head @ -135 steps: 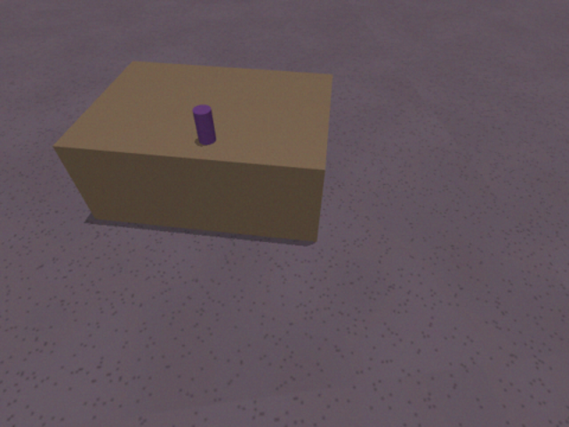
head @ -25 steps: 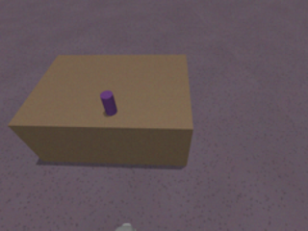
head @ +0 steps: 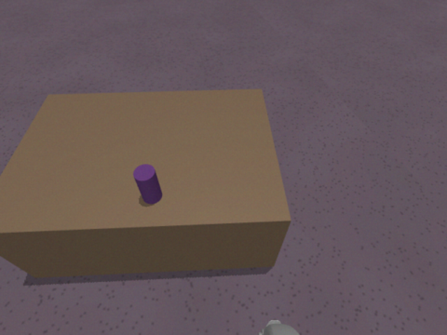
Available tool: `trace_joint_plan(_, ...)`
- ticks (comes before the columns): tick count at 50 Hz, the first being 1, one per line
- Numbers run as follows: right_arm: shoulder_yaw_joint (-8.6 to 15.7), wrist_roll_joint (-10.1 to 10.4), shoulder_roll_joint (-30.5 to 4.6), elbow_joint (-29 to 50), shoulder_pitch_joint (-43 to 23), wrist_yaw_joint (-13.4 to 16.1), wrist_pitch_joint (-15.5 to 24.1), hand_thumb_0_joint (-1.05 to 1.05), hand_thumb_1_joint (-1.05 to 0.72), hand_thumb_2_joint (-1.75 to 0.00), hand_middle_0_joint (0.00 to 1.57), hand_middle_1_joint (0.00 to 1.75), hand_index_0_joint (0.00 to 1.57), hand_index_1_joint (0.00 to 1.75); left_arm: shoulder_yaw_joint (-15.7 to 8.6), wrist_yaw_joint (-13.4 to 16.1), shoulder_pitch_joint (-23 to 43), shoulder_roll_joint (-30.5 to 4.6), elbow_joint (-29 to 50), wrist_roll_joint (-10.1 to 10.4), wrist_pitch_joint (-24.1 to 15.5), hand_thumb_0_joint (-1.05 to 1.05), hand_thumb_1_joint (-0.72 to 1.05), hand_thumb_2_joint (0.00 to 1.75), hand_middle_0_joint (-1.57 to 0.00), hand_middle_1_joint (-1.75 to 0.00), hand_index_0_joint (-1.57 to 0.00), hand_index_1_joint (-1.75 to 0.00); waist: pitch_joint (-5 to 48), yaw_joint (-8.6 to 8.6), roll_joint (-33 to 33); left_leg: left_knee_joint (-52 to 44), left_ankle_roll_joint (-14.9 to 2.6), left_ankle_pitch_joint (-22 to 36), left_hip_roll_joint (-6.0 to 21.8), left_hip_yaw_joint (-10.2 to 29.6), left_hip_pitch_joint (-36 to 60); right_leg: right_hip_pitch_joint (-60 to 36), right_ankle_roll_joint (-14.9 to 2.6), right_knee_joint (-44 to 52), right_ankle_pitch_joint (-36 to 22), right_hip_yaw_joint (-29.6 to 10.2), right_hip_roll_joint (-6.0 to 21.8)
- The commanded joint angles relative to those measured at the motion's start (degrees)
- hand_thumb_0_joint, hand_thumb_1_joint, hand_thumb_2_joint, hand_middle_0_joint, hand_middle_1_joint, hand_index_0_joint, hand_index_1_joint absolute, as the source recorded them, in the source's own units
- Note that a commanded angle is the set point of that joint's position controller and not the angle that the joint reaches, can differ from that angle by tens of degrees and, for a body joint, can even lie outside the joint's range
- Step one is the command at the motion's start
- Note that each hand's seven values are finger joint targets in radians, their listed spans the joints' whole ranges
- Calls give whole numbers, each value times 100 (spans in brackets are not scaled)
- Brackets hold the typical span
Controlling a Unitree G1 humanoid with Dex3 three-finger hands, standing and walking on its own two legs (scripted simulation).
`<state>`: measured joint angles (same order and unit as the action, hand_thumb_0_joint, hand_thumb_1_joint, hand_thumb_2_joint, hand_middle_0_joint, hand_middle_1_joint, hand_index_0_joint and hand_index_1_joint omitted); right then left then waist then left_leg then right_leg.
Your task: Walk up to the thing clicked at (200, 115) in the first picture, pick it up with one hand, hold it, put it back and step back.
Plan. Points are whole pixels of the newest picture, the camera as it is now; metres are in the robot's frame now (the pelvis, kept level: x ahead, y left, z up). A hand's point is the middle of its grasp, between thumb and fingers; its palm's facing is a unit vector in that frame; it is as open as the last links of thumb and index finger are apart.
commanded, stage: walk up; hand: left
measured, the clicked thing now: (148, 184) +0.64 +0.24 -0.28
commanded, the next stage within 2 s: none
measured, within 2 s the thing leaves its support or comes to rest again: neither
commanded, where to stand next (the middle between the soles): +0.21 +0.03 m, yaw +0 degrees
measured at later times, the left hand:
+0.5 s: hand out of the picture +0.18 +0.32 -0.16, palm faces -0.01 -0.92 -0.40, open 7.4 cm
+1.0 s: hand out of the picture +0.19 +0.31 -0.16, palm faces -0.04 -0.93 -0.37, open 7.4 cm
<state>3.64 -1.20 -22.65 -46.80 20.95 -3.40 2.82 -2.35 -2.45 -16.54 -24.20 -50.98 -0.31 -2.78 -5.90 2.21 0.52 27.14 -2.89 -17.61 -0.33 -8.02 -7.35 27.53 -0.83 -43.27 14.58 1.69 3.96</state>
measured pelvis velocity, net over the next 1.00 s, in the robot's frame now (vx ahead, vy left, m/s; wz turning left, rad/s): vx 0.15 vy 0.04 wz -0.03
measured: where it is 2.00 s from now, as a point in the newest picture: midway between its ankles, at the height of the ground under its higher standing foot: outside the picture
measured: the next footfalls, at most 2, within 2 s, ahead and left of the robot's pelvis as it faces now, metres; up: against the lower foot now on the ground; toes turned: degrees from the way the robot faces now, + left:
right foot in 0.08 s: +0.17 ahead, -0.11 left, +0.00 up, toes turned -4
left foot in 0.48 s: +0.26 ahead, +0.18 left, +0.00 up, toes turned +2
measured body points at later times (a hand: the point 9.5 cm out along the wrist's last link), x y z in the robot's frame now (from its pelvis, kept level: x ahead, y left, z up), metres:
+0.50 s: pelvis +0.13 +0.04 -0.02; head +0.15 +0.05 +0.43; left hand +0.18 +0.37 -0.13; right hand +0.21 -0.29 -0.12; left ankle +0.22 +0.18 -0.74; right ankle +0.13 -0.11 -0.74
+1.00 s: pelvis +0.15 +0.04 -0.01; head +0.16 +0.03 +0.44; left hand +0.19 +0.36 -0.13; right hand +0.24 -0.27 -0.13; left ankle +0.22 +0.18 -0.74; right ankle +0.13 -0.09 -0.74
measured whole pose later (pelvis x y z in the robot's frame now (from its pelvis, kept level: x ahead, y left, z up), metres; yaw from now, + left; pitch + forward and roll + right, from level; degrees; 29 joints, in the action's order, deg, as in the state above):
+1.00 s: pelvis +0.15 +0.04 -0.01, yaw -2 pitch -3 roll +0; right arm 0.9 -0.2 -21.8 -58.5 6.4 -0.5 0.9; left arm -1.1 -1.1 -11.8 -21.5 -61.1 -0.8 0.2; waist -4.1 -1.2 -1.4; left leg 33.2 1.4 -11.5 3.8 -2.5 -19.1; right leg 11.9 1.2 -34.8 20.4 0.5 1.7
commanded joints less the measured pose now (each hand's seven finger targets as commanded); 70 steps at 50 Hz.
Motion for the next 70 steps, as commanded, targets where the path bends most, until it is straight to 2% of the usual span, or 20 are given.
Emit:
trace_joint_plan(1, 426, 19, -1434, 617, -133, 85, 62, 0, -90, -90, 20, 30, 20, 30, -341, 124, -74, -859, 511, -4, -278, 0, 90, 90, -20, -30, -20, -30, 409, -95, -611, -168, -834, 2415, 1335, 933, -135, -825, -114, 941, -365, 325, -232)
trace_joint_plan(3, 346, 92, -1279, 714, -192, 82, 26, 0, -90, -90, 20, 30, 20, 30, -435, 186, -694, -994, 338, -10, -308, 0, 90, 90, -20, -30, -20, -30, 750, -476, -146, 764, -565, 2268, 1067, 740, -554, -2078, -195, 1450, -668, 379, -484)
trace_joint_plan(4, 254, 127, -997, 737, -41, 85, 32, 0, -90, -90, 20, 30, 20, 30, -540, 243, -1077, -1256, 267, -38, -347, 0, 90, 90, -20, -30, -20, -30, 1052, -669, 530, 1808, -347, 1707, 752, 553, -1008, -2846, -350, 1809, -422, -249, -80)
trace_joint_plan(5, 135, 119, -708, 810, 238, 70, 27, 0, -90, -90, 20, 30, 20, 30, -701, 298, -1288, -1765, 343, -66, -385, 0, 90, 90, -20, -30, -20, -30, 1334, -688, 1582, 3085, -33, -499, 111, 308, -2246, -3613, -843, 2165, 213, -2611, 1426)
trace_joint_plan(6, 210, 71, -1104, 678, 245, 100, -77, 0, -90, -90, 20, 30, 20, 30, -656, 321, -1048, -1848, 504, -9, -374, 0, 90, 90, -20, -30, -20, -30, 1032, -627, 894, 3626, 62, -1364, -7, 818, -2812, -3337, -1308, 2729, 1082, -3785, 2107)
trace_joint_plan(7, 320, 4, -1463, 609, 125, 147, -146, 0, -90, -90, 20, 30, 20, 30, -641, 333, -778, -1921, 506, 52, -333, 0, 90, 90, -20, -30, -20, -30, 701, -552, 686, 3893, 45, -1650, 298, 1080, -2903, -2782, -1724, 2749, 1605, -4042, 2342)
trace_joint_plan(11, 305, 94, -1301, 282, 178, 58, -154, 0, -90, -90, 20, 30, 20, 30, -507, 314, -303, -1471, 640, 56, -391, 0, 90, 90, -20, -30, -20, -30, 97, -285, 518, 3437, 134, -528, 495, 1242, -2589, -1842, -997, 2826, 407, -1842, 1234)
trace_joint_plan(17, 263, 48, -986, 113, -23, 52, -124, 0, -90, -90, 20, 30, 20, 30, -433, 237, 114, -1312, 801, -74, -315, 0, 90, 90, -20, -30, -20, -30, 45, -211, 1053, 1948, 416, 104, 526, 684, -1711, -868, -1085, 2540, -690, -456, 757)
trace_joint_plan(21, 213, 69, -871, -50, -405, 202, -15, 0, -90, -90, 20, 30, 20, 30, -356, 255, 87, -1246, 651, -50, -147, 0, 90, 90, -20, -30, -20, -30, 471, -342, 986, 1098, 435, 922, 308, 406, -897, -873, -994, 1554, -2081, -255, 737)
trace_joint_plan(24, 283, 33, -1184, -353, 54, 344, 112, 0, -90, -90, 20, 30, 20, 30, -201, 264, 296, -917, 695, 33, 46, 0, 90, 90, -20, -30, -20, -30, 791, -2, -90, 35, 227, 1617, 341, 596, 172, -358, -544, 244, -706, -144, 381)
trace_joint_plan(25, 332, -33, -1567, -320, 19, 380, 159, 0, -90, -90, 20, 30, 20, 30, -102, 269, 65, -555, 651, 94, 102, 0, 90, 90, -20, -30, -20, -30, 923, -84, -1237, -402, -13, 1887, 1464, 2049, 174, -116, -218, -499, 654, 51, -158)
trace_joint_plan(26, 292, -10, -1704, -163, -303, 395, 169, 0, -90, -90, 20, 30, 20, 30, -79, 303, -236, -610, 492, 140, 203, 0, 90, 90, -20, -30, -20, -30, 892, -315, -1057, -731, -490, 1380, 2132, 3225, -247, -163, -117, -850, 1723, -444, -435)
trace_joint_plan(27, 325, 68, -1868, -120, -698, 398, 134, 0, -90, -90, 20, 30, 20, 30, -175, 362, -294, -983, 270, 141, 286, 0, 90, 90, -20, -30, -20, -30, 867, -296, -1119, -844, -969, 490, 2319, 3416, -496, -391, -151, -1169, 1912, -543, -183)
trace_joint_plan(31, 206, -10, -1566, -142, -1177, 446, 96, 0, -90, -90, 20, 30, 20, 30, -235, 302, -106, -1088, -103, 87, 316, 0, 90, 90, -20, -30, -20, -30, 733, -345, -1369, -579, -577, 322, 1518, 2057, -849, -531, -133, -796, 1482, -529, -45)
trace_joint_plan(38, 180, 33, -1498, -207, -1479, 415, -66, 0, -90, -90, 20, 30, 20, 30, -250, 289, -177, -865, -553, -61, 236, 0, 90, 90, -20, -30, -20, -30, 876, -377, -1075, -47, -570, 283, 1419, 1708, -1176, -1559, -56, 1151, 574, 61, -275)
trace_joint_plan(40, 50, 120, -1140, -212, -1597, 398, -96, 0, -90, -90, 20, 30, 20, 30, -296, 312, -88, -1032, -581, -149, 167, 0, 90, 90, -20, -30, -20, -30, 790, -436, -375, 389, -161, 140, 1154, 1404, -1523, -1765, -256, 1795, 296, -607, 133)
trace_joint_plan(42, 31, 160, -958, -385, -1615, 406, -121, 0, -90, -90, 20, 30, 20, 30, -292, 257, 890, -1416, -356, -151, 152, 0, 90, 90, -20, -30, -20, -30, 252, -81, 681, 769, 202, -703, 320, 740, -801, -95, -702, 2349, 1469, -1730, 900)
trace_joint_plan(45, 75, 114, -1242, -694, -1506, 375, -18, 0, -90, -90, 20, 30, 20, 30, -139, 228, 1036, -910, -367, -48, 129, 0, 90, 90, -20, -30, -20, -30, 581, -20, -27, 129, 21, 307, 856, 1346, -137, -365, -239, 1773, 474, -702, 263)
trace_joint_plan(53, -92, 121, -1122, -1105, -1777, 361, -14, 0, -90, -90, 20, 30, 20, 30, -117, 253, 1066, -981, -657, 12, 123, 0, 90, 90, -20, -30, -20, -30, 758, -200, 197, 10, 130, 1594, 791, 1022, -75, -1238, -192, 2049, -609, -687, 337)
trace_joint_plan(70, -148, 58, -1018, -1506, -1942, 389, 11, 0, -90, -90, 20, 30, 20, 30, -111, 204, 1508, -855, -931, 10, 225, 0, 90, 90, -20, -30, -20, -30, 771, -223, -186, -850, 255, 1251, 857, 1069, -197, -1972, -105, 2581, -551, -555, 267)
